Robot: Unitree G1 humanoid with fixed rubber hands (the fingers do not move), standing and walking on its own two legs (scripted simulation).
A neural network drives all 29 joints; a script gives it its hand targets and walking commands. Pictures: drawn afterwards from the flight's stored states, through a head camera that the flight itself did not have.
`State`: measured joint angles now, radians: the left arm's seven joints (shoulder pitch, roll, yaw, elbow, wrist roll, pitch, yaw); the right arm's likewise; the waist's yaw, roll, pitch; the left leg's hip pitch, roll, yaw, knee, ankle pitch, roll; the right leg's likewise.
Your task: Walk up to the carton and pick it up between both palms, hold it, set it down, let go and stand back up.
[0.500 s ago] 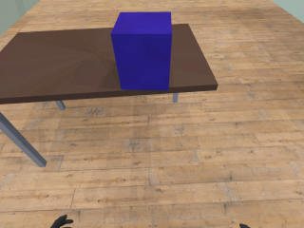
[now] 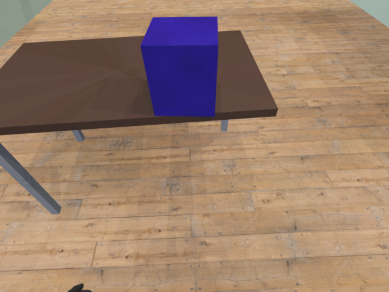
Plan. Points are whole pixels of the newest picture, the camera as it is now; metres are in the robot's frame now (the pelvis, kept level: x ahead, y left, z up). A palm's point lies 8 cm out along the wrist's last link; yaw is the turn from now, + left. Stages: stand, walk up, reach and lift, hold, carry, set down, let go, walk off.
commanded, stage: walk up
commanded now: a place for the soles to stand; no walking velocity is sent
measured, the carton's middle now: (184, 68) +0.77 +0.03 +0.06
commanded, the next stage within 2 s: none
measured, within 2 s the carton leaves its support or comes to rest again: neither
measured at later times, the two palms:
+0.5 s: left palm out of the picture +0.15 +0.37 -0.09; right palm out of the picture +0.10 -0.24 -0.09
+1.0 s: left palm (73, 238) +0.26 +0.30 -0.07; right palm (311, 232) +0.28 -0.28 -0.13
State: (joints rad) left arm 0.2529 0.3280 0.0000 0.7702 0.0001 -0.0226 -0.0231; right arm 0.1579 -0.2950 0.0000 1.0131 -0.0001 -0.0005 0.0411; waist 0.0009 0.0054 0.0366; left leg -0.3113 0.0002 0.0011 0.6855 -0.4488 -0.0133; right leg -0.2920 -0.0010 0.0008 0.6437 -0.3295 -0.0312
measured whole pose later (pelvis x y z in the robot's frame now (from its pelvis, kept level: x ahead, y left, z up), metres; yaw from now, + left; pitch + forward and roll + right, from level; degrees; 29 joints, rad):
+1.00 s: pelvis +0.20 +0.00 +0.00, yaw +1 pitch -4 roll +3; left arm 0.32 0.34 0.00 0.77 0.00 -0.08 -0.02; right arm 0.25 -0.39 0.00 0.86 0.00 -0.03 0.05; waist 0.00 0.05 0.08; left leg -0.42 -0.01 0.01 1.03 -0.28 0.02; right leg -0.27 0.01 -0.02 0.67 -0.33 -0.06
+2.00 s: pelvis +0.35 +0.02 -0.01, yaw +1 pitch -4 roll +3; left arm 0.34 0.34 0.00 0.77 0.00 -0.06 0.01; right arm 0.23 -0.39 0.00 0.84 0.00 -0.01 0.02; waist 0.00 0.05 0.09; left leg -0.38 -0.03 0.02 1.02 -0.46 0.03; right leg -0.32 0.02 -0.02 0.74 -0.36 -0.07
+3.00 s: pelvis +0.38 +0.05 -0.01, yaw +1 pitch -1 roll +0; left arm 0.33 0.35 0.00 0.77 0.00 -0.05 0.01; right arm 0.13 -0.39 0.00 0.90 0.00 0.01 0.03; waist 0.00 0.04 0.10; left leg -0.36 -0.02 0.02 0.69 -0.33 0.03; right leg -0.31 0.02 -0.02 0.69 -0.37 -0.03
